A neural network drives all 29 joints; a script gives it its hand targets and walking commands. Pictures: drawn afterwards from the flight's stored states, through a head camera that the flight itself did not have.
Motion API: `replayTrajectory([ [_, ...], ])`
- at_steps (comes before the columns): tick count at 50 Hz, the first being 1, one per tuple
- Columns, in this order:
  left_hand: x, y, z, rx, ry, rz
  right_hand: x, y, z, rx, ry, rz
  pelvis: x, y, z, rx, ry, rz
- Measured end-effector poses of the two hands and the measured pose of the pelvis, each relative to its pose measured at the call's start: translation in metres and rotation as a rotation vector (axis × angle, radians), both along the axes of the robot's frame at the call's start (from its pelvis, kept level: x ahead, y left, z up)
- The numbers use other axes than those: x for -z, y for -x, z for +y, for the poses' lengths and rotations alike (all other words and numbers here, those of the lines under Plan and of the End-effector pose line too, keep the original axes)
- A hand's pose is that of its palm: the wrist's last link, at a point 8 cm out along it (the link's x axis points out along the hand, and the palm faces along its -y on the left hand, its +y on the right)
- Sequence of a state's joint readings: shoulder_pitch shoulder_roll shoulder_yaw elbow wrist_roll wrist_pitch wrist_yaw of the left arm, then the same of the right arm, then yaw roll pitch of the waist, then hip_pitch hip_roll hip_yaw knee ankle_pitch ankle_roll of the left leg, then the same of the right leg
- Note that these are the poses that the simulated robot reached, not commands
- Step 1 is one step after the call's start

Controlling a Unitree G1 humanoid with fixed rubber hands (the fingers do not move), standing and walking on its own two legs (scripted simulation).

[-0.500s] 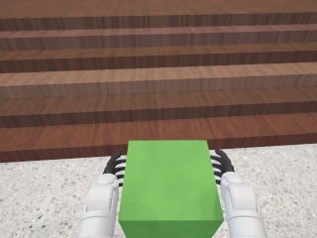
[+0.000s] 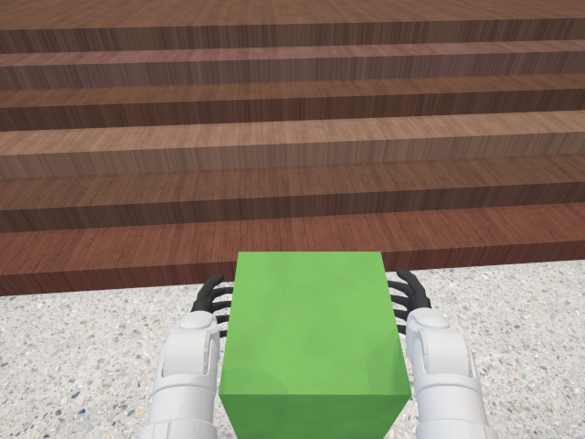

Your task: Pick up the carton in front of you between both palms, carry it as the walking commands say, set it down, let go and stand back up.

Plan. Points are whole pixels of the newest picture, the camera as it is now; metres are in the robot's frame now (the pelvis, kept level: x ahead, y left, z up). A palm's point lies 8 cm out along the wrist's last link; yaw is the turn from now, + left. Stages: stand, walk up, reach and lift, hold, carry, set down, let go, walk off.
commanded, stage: hold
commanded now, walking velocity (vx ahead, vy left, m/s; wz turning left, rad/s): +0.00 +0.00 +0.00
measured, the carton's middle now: (309, 354) +0.29 +0.00 -0.03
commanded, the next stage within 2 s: carry in 0.54 s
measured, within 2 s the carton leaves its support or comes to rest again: neither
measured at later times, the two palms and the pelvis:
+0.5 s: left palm (204, 324) +0.29 +0.15 +0.05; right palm (418, 320) +0.30 -0.15 +0.05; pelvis +0.01 +0.00 +0.00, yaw +0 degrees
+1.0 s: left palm (217, 261) +0.39 +0.14 +0.07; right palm (407, 254) +0.40 -0.16 +0.08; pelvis +0.13 -0.01 -0.01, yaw -1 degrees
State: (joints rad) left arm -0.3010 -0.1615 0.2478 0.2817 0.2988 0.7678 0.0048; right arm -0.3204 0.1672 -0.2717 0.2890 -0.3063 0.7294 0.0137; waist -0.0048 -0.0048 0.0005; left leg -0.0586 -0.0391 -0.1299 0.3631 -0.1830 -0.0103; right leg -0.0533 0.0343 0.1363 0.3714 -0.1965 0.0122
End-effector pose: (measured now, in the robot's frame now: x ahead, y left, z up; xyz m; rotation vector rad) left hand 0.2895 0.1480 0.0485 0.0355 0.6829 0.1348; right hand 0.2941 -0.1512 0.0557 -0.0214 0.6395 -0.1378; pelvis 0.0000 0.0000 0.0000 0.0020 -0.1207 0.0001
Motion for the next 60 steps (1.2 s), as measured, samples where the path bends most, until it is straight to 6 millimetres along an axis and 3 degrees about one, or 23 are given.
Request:
replayTrajectory([
  [27,0.002,0.000,-0.001,0.005,-0.012,0.006,0.002,-0.001,0.000,-0.010,0.011,0.007,-0.001,-0.007,-0.001,0.001,0.000,0.014],
  [35,-0.005,-0.014,-0.006,-0.004,-0.004,-0.040,-0.003,-0.013,-0.006,0.003,-0.008,-0.038,0.007,-0.019,-0.007,0.023,-0.003,0.122],
  [42,-0.018,-0.045,-0.023,-0.025,0.024,-0.021,-0.014,-0.044,-0.023,0.016,-0.038,-0.017,0.008,-0.058,-0.021,-0.018,-0.002,0.182],
  [51,-0.025,-0.106,-0.006,-0.065,0.058,0.007,-0.022,-0.110,-0.007,0.017,-0.057,0.011,0.010,-0.135,-0.011,0.028,-0.025,0.217],
  [56,-0.030,-0.157,-0.024,-0.021,0.057,0.066,-0.024,-0.145,-0.024,0.070,-0.066,0.068,0.000,-0.183,-0.018,0.035,0.008,0.227],
  [60,-0.035,-0.211,-0.044,-0.001,0.055,0.038,-0.029,-0.193,-0.045,0.096,-0.081,0.039,0.005,-0.229,-0.032,0.029,0.010,0.215],
])
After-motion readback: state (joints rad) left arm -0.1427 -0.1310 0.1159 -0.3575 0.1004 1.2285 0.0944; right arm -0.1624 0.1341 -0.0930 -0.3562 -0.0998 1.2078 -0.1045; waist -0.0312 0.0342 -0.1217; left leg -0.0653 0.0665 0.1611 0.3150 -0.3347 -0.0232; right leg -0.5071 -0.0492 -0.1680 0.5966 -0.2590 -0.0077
